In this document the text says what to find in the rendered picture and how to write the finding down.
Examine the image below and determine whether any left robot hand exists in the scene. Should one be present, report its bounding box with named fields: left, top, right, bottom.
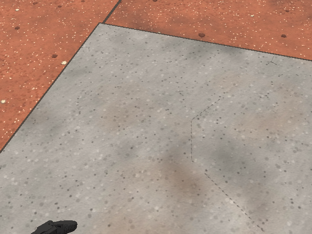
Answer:
left=31, top=220, right=77, bottom=234

